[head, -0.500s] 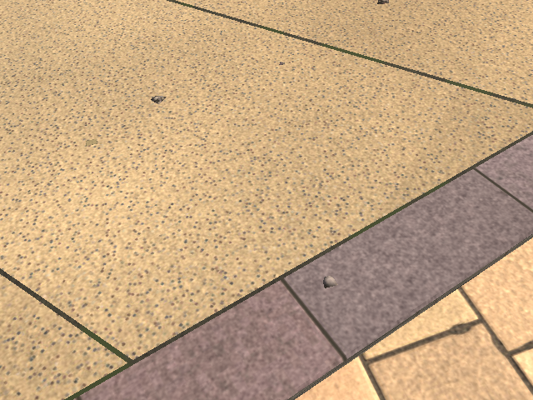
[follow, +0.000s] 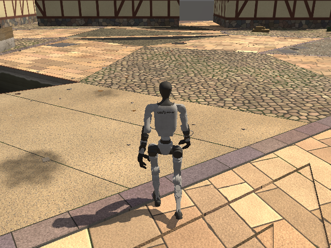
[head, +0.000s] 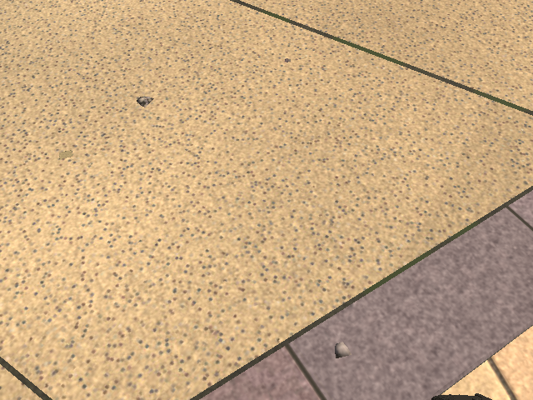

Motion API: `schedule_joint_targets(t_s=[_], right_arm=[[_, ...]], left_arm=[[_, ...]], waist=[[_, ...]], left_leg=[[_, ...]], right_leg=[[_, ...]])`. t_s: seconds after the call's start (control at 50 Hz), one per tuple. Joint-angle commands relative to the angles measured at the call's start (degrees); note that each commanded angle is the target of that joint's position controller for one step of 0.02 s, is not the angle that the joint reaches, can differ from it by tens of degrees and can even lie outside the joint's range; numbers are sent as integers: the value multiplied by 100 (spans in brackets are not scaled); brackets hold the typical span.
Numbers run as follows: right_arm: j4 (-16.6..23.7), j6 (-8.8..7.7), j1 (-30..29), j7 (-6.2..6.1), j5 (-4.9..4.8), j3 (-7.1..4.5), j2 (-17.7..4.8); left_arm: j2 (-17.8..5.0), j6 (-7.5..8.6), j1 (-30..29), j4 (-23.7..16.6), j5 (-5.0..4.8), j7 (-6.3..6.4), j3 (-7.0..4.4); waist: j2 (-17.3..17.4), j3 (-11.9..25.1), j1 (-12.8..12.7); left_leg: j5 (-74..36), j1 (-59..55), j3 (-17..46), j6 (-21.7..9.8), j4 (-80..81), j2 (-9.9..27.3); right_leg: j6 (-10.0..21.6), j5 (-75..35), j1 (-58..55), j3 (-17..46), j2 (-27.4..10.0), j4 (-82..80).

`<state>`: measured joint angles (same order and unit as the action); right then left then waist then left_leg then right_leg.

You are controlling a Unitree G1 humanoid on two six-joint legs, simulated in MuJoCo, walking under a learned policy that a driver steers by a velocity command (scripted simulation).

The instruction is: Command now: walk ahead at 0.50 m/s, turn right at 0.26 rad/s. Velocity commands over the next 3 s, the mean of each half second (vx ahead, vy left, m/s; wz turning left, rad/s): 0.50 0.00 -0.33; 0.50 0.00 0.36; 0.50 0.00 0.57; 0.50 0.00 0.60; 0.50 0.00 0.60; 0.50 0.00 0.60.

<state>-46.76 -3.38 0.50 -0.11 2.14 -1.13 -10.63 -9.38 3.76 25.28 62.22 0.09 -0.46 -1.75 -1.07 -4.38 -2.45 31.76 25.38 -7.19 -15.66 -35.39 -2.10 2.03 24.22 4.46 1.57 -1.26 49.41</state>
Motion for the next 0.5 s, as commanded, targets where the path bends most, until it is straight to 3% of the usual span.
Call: schedule_joint_targets(t_s=[0.02,0.06,0.1,0.16,0.22,0.28,0.32,0.34,0.36,0.38,0.4,0.42,0.44,0.46,0.5], right_arm=[[-433,3,1866,-191,111,-372,-1015],[-403,-144,1235,-197,11,-230,-420],[-451,-244,1095,-209,-104,-202,-265],[-549,-351,1113,-243,-71,-270,-519],[-462,-352,768,-228,23,-329,-745],[-513,-244,1066,-211,75,-441,-1107],[-486,-71,1158,-170,107,-495,-1286],[-433,38,1038,-119,114,-501,-1330],[-362,93,1058,-46,96,-419,-1082],[-83,48,797,87,6,-332,-619],[152,-57,883,145,-101,-213,-464],[161,-95,731,186,-206,-244,-684],[92,-84,957,204,-236,-256,-765],[71,-41,1082,191,-197,-236,-715],[-101,95,1292,194,-138,-237,-711]], left_arm=[[-601,28,-683,-691,-47,-44,-131],[-508,-140,-716,-692,110,-71,-144],[-390,-366,-650,-692,197,-132,-150],[-461,-546,-1308,-1133,199,-239,-178],[-634,-648,-1522,-1392,147,-288,-182],[-824,-740,-1818,-1596,147,-329,-230],[-964,-731,-1222,-1517,110,-297,-331],[-1025,-686,-331,-1304,78,-287,-398],[-1240,-602,590,-862,84,-206,-532],[-1680,-585,620,-649,165,-133,-652],[-1543,-415,-257,-992,176,-183,-472],[-1348,-309,-872,-1257,160,-162,-414],[-1190,-227,-1083,-1270,134,-121,-359],[-1103,-114,-1088,-1201,133,-62,-312],[-852,101,-1037,-1124,177,22,-226]], waist=[[186,1174,735],[444,641,315],[511,537,30],[773,214,-151],[863,133,-389],[718,-109,-207],[583,256,-390],[407,707,-788],[-337,960,-1072],[-2026,529,-888],[-1392,459,-216],[-466,151,-19],[-32,26,247],[23,15,405],[-45,79,429]], left_leg=[[-1578,-3625,3035,28,2081,2135],[-1709,-2342,2116,286,2322,1760],[-1735,-1723,1217,539,2549,1461],[-1706,-1550,513,624,2846,1276],[-1560,-1218,-94,726,2897,1079],[-1934,-1802,-199,610,2860,1478],[-3920,-2262,-465,555,1559,1595],[-4186,-2072,-621,607,210,1523],[-3621,-1063,-828,783,-1627,1001],[-485,1142,-813,1099,-4206,-29],[-577,1684,658,987,-5024,194],[-1224,1512,796,1007,-4985,491],[-1567,1191,832,1049,-4591,683],[-1569,1003,934,1094,-4180,816],[-1888,736,1069,1201,-3818,819]], right_leg=[[117,-226,3421,208,-139,2405],[72,-617,3005,179,-414,2228],[-84,-625,2529,8,-357,1933],[-241,-1188,2742,-244,-341,1187],[-220,-1495,1913,-576,-338,-39],[9,-866,1707,-965,-304,-749],[299,-25,1211,-1291,105,-805],[388,-92,248,-1200,229,-1212],[503,53,-985,-1057,532,-1742],[1216,1597,-1257,1824,-831,-2966],[1406,1922,-607,3668,-1531,-4074],[1364,1598,184,3208,-1779,-4239],[1221,972,667,2596,-1662,-4186],[1012,266,759,2001,-1444,-4147],[700,-883,753,1023,-1127,-4163]])
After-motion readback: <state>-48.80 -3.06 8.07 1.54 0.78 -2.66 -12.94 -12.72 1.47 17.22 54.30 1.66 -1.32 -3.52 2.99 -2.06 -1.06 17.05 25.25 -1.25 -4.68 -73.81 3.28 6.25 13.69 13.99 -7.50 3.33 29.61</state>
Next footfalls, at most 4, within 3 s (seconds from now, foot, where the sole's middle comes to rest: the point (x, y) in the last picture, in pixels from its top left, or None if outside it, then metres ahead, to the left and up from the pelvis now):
0.34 right None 0.34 -0.12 -0.73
0.86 left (286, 287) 0.70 0.01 -0.73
1.38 right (321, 183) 1.06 -0.08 -0.73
1.92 left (217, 148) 1.19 0.24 -0.73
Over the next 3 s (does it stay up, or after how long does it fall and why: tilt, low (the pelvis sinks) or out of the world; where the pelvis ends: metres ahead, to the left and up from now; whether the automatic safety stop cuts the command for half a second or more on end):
stays up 1.46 0.54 0.02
